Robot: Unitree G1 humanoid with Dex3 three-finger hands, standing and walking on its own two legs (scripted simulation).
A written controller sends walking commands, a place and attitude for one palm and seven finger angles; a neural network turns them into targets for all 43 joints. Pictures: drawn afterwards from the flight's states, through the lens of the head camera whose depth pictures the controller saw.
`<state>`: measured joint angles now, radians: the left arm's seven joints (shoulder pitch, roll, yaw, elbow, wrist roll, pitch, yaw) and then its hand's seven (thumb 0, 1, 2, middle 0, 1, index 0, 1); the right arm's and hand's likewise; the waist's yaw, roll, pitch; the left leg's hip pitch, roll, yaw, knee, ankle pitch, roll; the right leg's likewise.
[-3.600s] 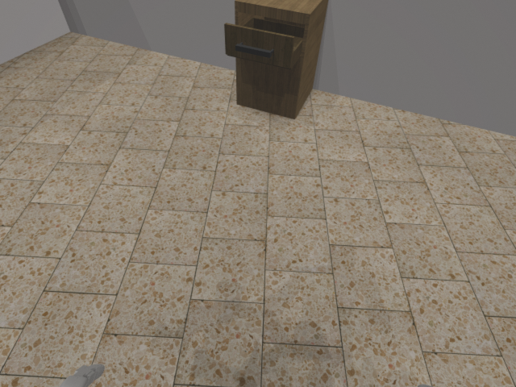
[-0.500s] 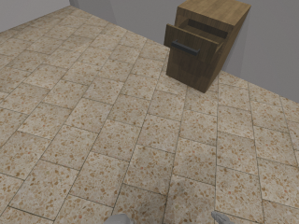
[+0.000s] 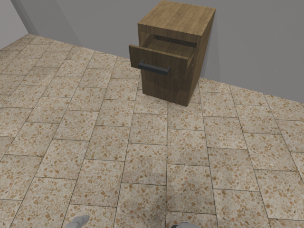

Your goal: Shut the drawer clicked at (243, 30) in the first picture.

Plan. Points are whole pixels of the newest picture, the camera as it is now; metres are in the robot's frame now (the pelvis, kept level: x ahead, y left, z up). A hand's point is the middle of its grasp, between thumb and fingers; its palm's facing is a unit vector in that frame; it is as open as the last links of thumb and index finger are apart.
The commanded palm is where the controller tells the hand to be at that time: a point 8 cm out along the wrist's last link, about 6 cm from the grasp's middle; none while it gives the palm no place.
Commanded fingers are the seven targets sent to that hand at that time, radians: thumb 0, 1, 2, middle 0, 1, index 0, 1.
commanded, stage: walk to a spot facing it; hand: left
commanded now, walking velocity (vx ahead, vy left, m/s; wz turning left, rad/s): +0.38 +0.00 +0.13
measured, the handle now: (154, 66) +1.04 -0.02 -0.24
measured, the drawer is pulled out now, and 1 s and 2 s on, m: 0.19 0.19 0.19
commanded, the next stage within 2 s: turn to face it in 0.46 s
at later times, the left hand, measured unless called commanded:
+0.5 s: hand out of the picture +0.10 +0.17 -0.17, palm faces +0.26 -0.95 -0.15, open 7.4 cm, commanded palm none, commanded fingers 0.00 0.90 0.90 -0.20 -0.30 -0.20 -0.30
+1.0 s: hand (96, 158) +0.38 +0.21 -0.16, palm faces +0.04 -0.97 -0.26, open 7.4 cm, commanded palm none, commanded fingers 0.00 0.90 0.90 -0.20 -0.30 -0.20 -0.30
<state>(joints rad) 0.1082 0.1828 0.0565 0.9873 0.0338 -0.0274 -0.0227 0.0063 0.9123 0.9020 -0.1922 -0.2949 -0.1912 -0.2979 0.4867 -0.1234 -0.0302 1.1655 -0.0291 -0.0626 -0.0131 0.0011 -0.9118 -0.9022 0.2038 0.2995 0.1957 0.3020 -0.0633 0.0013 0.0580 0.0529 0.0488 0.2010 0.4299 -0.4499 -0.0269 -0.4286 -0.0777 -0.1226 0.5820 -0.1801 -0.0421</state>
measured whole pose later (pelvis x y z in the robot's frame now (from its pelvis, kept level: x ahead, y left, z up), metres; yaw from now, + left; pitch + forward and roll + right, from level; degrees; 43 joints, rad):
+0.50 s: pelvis +0.21 +0.02 +0.00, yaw +10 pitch -1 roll -2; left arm 0.42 0.16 0.04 1.13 0.03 -0.06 0.01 0.00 0.91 0.90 -0.20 -0.30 -0.20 -0.30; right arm 0.13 -0.19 -0.06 0.99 -0.03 -0.03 0.04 0.00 -0.91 -0.90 0.20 0.30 0.19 0.30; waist 0.05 -0.01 0.05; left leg -0.47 0.08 0.13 0.65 -0.20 0.03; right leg 0.03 -0.08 -0.31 0.43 -0.41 0.04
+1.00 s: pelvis +0.32 +0.02 +0.00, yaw -1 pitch -1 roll +1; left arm 0.23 0.16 0.06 0.97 0.03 0.02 0.00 0.00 0.91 0.90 -0.19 -0.30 -0.19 -0.30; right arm 0.21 -0.20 -0.05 1.01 -0.02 0.01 -0.02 0.00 -0.92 -0.90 0.21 0.30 0.20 0.30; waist 0.01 0.04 0.06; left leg -0.26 0.13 0.26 0.72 -0.44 -0.03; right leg -0.35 -0.03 -0.10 0.67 -0.31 -0.04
